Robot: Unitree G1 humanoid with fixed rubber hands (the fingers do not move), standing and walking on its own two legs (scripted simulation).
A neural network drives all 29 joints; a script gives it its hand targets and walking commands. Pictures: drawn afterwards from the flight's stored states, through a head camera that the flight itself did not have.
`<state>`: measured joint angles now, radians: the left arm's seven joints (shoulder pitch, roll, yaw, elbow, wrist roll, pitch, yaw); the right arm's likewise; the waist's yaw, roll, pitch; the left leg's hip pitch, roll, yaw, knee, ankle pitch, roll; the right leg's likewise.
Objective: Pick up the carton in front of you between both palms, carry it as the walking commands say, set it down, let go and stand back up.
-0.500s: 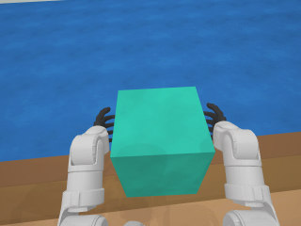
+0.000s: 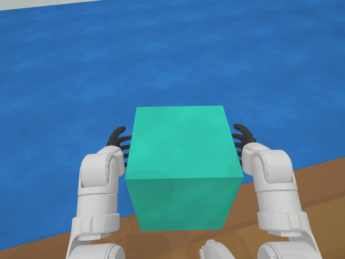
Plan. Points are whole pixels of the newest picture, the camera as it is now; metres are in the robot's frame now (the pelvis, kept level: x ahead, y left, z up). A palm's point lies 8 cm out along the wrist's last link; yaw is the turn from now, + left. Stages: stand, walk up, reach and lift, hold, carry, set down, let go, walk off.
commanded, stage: carry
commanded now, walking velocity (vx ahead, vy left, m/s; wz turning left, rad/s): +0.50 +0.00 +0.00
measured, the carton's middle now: (180, 170) +0.34 -0.03 +0.01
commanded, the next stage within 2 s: none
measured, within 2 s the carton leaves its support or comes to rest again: neither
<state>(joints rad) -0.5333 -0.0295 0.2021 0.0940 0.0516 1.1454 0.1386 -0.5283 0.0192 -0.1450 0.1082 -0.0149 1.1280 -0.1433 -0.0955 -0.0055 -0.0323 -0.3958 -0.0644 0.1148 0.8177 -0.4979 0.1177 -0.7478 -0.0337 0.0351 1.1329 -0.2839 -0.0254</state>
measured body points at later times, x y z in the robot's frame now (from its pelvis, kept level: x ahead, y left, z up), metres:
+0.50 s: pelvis +0.36 -0.02 -0.12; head +0.40 -0.02 +0.33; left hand +0.70 +0.16 -0.05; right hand +0.73 -0.14 -0.06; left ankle +0.52 +0.12 -0.81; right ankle +0.27 -0.08 -0.81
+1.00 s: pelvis +0.75 +0.00 -0.25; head +0.77 +0.00 +0.19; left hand +1.11 +0.12 -0.16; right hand +1.09 -0.18 -0.15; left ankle +0.56 +0.06 -0.90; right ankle +0.93 -0.08 -0.97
